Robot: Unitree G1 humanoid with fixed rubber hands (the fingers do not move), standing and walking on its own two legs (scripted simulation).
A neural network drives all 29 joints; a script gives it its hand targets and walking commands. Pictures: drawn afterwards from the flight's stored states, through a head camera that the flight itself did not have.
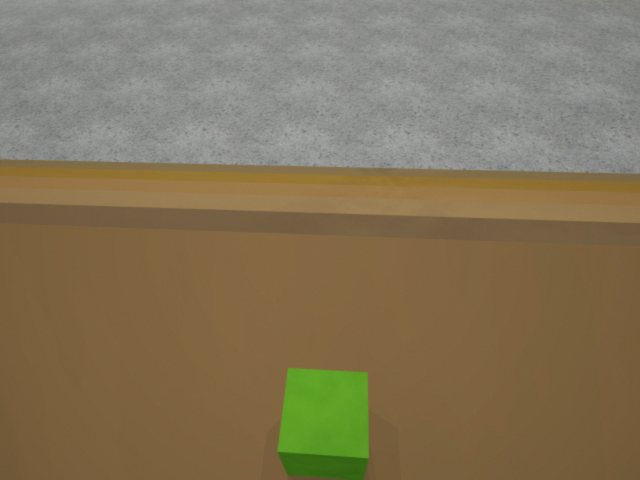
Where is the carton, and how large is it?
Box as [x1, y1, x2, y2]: [277, 368, 368, 479]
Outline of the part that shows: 288,368 277,451 287,474 362,479 368,459 367,372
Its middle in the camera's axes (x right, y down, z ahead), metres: +0.02 +0.51 +1.05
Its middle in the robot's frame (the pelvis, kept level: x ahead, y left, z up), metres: +0.38 +0.03 -0.65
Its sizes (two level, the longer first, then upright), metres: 0.210 0.200 0.250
